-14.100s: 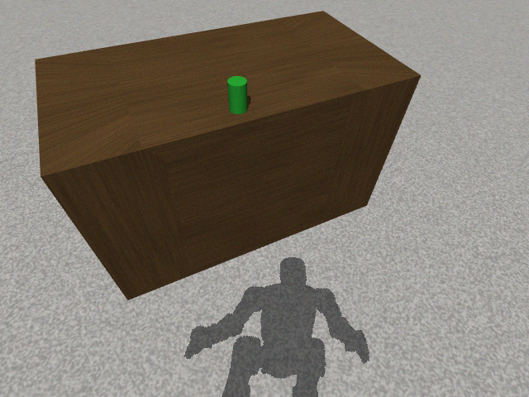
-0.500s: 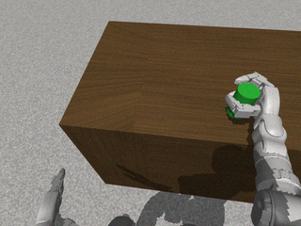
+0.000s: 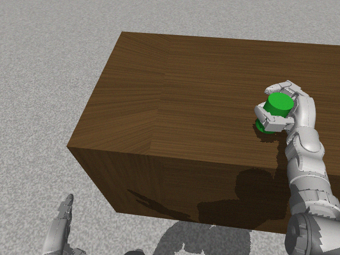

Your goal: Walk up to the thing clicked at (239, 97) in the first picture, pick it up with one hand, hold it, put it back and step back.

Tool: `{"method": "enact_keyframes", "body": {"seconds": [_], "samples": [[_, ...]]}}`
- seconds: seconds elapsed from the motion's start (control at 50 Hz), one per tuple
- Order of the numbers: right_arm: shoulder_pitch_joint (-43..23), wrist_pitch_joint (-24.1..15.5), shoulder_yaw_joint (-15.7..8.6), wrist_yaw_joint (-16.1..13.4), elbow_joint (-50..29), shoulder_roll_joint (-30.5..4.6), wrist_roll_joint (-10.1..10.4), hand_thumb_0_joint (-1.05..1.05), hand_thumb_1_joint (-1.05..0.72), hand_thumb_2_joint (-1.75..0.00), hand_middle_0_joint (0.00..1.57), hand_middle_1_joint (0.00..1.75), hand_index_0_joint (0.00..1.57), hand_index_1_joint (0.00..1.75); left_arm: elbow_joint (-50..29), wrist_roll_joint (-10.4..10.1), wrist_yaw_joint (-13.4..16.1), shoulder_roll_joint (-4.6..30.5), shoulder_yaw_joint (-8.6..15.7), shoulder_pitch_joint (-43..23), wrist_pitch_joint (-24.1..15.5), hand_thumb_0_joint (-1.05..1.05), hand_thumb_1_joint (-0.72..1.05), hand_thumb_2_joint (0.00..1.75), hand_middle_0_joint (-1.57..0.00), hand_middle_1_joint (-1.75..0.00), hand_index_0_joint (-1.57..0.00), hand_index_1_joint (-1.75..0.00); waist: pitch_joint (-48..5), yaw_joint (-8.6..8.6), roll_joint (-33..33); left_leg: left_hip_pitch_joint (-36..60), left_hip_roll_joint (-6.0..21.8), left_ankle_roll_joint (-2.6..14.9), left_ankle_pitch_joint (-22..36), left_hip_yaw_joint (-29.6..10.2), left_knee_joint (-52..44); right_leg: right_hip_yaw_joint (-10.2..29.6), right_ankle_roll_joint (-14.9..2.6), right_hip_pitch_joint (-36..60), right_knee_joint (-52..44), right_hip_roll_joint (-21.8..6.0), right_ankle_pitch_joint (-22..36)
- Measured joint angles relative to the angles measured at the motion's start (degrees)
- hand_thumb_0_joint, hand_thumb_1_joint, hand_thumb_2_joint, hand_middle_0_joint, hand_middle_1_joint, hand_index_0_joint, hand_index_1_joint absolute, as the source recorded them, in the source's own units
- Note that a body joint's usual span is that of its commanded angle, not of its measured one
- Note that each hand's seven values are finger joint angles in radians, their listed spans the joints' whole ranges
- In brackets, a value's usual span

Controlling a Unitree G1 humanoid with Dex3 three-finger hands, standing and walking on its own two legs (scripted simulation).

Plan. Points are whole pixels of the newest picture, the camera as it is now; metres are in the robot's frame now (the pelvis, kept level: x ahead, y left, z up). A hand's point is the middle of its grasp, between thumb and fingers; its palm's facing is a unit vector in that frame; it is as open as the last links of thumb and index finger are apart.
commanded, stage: lift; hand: right
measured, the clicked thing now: (273, 113) +0.44 -0.20 +0.09
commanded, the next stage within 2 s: hold in 1.22 s
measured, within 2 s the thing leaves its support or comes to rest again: neither
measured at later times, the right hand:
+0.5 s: hand (287, 103) +0.40 -0.19 +0.17, palm faces +0.11 +0.99 -0.01, open 7.6 cm
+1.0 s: hand (303, 104) +0.35 -0.18 +0.22, palm faces +0.12 +0.99 -0.02, open 7.6 cm
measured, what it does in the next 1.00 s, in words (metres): stands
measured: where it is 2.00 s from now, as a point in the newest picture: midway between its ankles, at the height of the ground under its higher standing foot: outside the picture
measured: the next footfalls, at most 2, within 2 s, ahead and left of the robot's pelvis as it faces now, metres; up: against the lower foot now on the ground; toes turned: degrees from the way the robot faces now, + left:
none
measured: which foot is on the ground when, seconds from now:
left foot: down 0.00-1.00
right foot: down 0.00-1.00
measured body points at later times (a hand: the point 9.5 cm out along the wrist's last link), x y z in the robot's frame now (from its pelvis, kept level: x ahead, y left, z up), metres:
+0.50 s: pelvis +0.01 +0.00 +0.02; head +0.01 +0.01 +0.47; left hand +0.17 +0.25 -0.04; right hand +0.38 -0.24 +0.17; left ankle +0.01 +0.15 -0.70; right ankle +0.01 -0.13 -0.70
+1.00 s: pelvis +0.00 +0.01 +0.03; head -0.02 +0.03 +0.48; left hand +0.17 +0.26 -0.05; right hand +0.34 -0.23 +0.22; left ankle +0.01 +0.15 -0.70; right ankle +0.01 -0.13 -0.70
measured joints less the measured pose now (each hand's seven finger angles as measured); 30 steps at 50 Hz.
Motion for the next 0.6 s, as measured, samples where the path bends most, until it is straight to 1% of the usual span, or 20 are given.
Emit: {"method": "enact_keyframes", "body": {"seconds": [0.1,0.3,0.42,0.48,0.6], "samples": [[1.3,1.0,0.8,-0.1,-2.4,0.8,0.3,0.00,0.15,-1.19,0.82,1.21,0.84,1.21,0.8,-0.1,0.3,0.2,0.1,0.1,-0.3,-0.01,-0.53,0.04,-0.05,-0.05,-0.06,-0.04,0.0,-0.51,0.0,1.8,0.0,-0.04,0.3,-0.1,-1.4,-0.2,0.00,1.8,-1.3,0.1,0.3],[5.2,5.0,2.5,-1.3,-10.7,2.4,1.0,0.00,0.16,-1.19,0.83,1.20,0.85,1.20,4.0,-0.5,0.5,-0.1,0.3,-0.7,0.6,-0.01,-0.53,0.04,-0.05,-0.05,-0.06,-0.05,0.2,-2.14,-1.0,7.1,0.0,-0.04,1.5,-0.1,-5.2,-0.4,0.03,7.1,-5.0,0.0,1.3],[8.4,9.2,3.6,-1.5,-17.4,3.0,2.1,0.00,0.15,-1.20,0.83,1.20,0.85,1.19,5.2,-0.8,0.8,-0.5,0.0,-1.1,1.1,-0.01,-0.53,0.04,-0.05,-0.05,-0.06,-0.05,0.3,-3.09,-1.7,10.4,0.1,0.04,2.1,0.1,-7.2,-0.3,0.10,10.4,-7.3,0.2,2.1],[10.2,11.5,3.9,-1.5,-20.9,3.3,2.7,0.00,0.15,-1.20,0.83,1.20,0.85,1.19,5.7,-0.9,1.0,-0.5,0.2,-1.3,1.1,-0.01,-0.53,0.04,-0.05,-0.05,-0.06,-0.05,0.6,-3.39,-2.0,11.9,0.3,0.05,2.3,0.3,-8.0,-0.1,0.09,12.0,-8.3,0.4,2.6],[13.1,16.1,4.5,-1.9,-27.8,3.7,3.2,0.00,0.15,-1.20,0.83,1.20,0.85,1.19,6.7,-1.0,1.4,-0.2,0.6,-1.7,0.8,-0.01,-0.53,0.04,-0.05,-0.05,-0.06,-0.05,1.2,-4.04,-2.1,14.3,0.6,0.12,2.9,0.6,-9.3,0.1,0.14,14.4,-10.1,0.7,3.6]]}}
